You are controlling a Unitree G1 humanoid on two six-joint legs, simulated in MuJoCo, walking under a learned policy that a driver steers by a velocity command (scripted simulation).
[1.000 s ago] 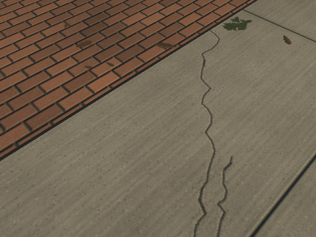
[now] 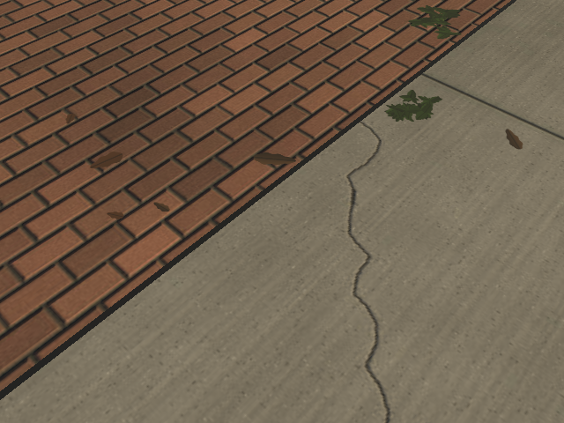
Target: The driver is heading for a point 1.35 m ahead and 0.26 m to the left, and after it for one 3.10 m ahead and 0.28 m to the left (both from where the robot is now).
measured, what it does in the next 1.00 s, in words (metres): walks ahead: right foot, then left foot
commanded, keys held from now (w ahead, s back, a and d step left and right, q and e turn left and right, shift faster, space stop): w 1.00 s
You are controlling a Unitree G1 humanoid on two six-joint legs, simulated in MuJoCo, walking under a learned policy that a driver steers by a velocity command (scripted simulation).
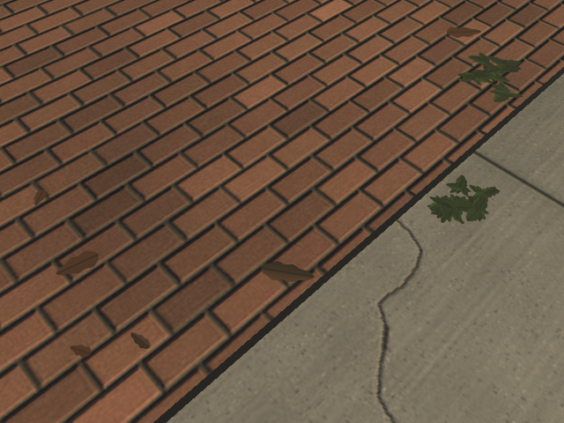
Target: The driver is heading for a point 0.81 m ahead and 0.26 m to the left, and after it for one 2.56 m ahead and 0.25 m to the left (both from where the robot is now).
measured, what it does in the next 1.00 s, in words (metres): walks ahead, turning left: right foot, then left foot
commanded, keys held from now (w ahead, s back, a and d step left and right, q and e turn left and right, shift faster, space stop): w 0.24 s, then w+q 0.76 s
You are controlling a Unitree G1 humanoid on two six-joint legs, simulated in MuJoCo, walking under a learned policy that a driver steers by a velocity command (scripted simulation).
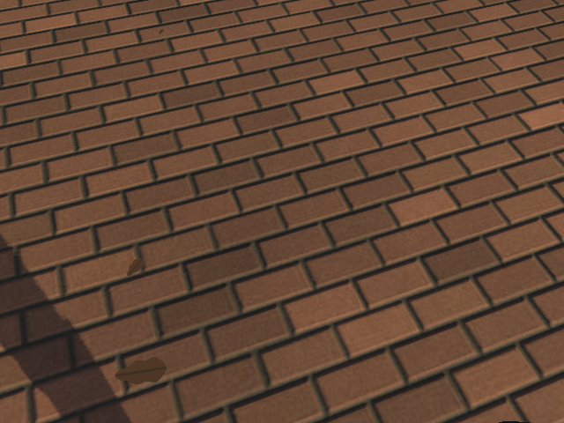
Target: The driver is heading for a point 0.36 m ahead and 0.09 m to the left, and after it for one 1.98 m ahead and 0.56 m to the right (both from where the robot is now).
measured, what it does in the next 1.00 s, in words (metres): walks ahead: right foot, then left foot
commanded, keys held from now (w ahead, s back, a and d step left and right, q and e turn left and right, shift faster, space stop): w+q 0.24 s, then e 0.76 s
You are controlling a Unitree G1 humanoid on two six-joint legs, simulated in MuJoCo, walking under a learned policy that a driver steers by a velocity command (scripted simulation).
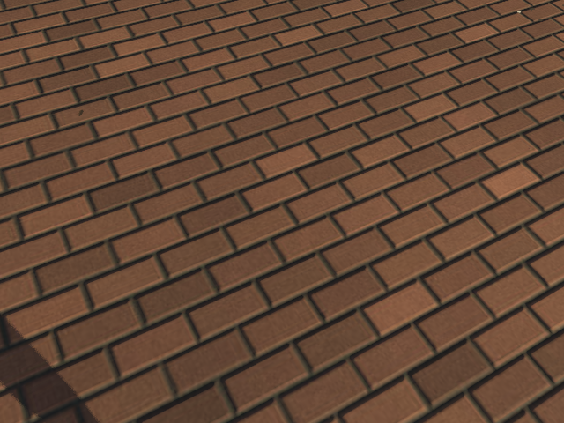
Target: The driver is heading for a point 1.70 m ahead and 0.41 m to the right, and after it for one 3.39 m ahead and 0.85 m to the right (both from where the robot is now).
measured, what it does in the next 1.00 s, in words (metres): steps on the spot, turning right: right foot, then left foot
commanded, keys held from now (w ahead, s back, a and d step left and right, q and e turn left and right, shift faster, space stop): e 0.70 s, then no key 0.30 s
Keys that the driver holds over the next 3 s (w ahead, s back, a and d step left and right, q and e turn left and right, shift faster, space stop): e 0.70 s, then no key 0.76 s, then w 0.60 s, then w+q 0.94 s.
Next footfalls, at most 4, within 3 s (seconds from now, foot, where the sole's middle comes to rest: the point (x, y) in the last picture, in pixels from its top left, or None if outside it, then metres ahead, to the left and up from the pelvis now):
0.34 right None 0.02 -0.14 -0.78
0.80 left None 0.11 0.06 -0.77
1.12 right None -0.05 -0.15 -0.77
2.18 right None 0.32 -0.36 -0.77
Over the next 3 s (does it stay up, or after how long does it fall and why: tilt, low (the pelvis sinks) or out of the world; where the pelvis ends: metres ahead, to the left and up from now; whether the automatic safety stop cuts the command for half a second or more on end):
stays up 0.65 -0.28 0.01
